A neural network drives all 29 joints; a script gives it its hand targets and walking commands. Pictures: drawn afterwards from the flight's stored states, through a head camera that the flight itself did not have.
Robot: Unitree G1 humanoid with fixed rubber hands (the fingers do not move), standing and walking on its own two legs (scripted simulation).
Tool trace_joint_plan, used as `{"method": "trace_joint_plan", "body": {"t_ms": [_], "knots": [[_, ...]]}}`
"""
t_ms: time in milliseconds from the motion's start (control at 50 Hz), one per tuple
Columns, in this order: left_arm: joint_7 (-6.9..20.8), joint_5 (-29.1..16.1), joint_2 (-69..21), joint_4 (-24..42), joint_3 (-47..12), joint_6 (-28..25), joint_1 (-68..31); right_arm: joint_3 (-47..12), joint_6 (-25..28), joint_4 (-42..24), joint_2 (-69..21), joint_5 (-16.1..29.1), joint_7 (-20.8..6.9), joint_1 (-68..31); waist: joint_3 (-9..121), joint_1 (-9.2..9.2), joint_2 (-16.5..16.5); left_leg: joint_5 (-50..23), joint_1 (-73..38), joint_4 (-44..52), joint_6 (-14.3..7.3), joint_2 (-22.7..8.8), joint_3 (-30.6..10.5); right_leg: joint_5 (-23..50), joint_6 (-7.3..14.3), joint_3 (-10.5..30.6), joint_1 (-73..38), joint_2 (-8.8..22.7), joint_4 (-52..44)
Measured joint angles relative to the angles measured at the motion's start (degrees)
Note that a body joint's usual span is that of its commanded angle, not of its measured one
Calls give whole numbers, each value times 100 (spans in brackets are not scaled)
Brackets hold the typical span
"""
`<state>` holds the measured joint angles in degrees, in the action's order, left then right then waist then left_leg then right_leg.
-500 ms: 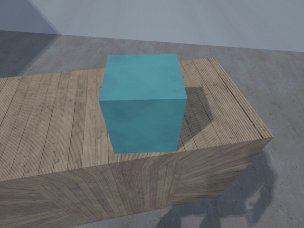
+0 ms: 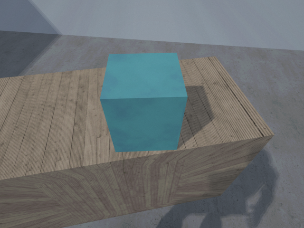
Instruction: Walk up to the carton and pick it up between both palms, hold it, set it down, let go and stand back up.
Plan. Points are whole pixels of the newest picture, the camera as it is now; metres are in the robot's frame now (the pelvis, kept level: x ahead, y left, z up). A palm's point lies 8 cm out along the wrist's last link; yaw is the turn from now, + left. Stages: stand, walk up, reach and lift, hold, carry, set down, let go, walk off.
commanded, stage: stand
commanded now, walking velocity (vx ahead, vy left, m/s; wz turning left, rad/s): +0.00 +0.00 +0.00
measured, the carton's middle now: (144, 104) +0.47 +0.04 +0.04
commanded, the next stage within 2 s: none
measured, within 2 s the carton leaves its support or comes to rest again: neither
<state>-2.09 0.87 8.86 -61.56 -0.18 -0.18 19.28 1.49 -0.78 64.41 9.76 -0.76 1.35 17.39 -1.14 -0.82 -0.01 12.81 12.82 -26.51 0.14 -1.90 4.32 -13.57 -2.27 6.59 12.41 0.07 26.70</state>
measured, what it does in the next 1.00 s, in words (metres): stands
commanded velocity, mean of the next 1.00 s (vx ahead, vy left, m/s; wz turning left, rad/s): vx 0.00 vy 0.00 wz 0.00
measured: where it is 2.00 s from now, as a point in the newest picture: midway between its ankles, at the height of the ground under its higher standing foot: outside the picture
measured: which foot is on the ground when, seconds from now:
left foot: down 0.00-1.00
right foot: down 0.00-1.00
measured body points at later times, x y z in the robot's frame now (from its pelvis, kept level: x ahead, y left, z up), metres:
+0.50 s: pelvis +0.01 +0.00 +0.00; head +0.02 +0.00 +0.45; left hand -0.01 +0.22 -0.16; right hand -0.02 -0.22 -0.16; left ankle +0.02 +0.12 -0.74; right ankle +0.01 -0.15 -0.74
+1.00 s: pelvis +0.02 -0.01 +0.00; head +0.03 -0.01 +0.45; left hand +0.00 +0.21 -0.16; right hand +0.00 -0.22 -0.16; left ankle +0.02 +0.12 -0.74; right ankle +0.01 -0.15 -0.74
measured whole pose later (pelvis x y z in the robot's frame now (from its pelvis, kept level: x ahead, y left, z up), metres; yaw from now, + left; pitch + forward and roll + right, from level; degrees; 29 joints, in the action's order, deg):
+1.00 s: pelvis +0.02 -0.01 +0.00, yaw +0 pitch -1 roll +0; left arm -2.4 0.7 7.6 -65.3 -0.1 -0.6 18.1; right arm 1.0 0.2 65.2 8.1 -0.6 2.1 18.0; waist -1.1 -0.5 0.6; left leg 14.3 11.1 -26.2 0.8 -2.5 4.1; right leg -15.1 -1.6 6.4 10.7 -0.4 26.4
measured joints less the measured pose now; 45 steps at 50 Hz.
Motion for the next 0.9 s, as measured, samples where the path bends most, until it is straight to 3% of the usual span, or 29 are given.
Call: {"method": "trace_joint_plan", "body": {"t_ms": [900], "knots": [[-20,-25,-170,-351,-13,-30,-121,-44,100,89,-148,13,60,49,13,69,44,142,-141,39,54,-38,-9,-148,60,-15,-128,-36,-20]]}}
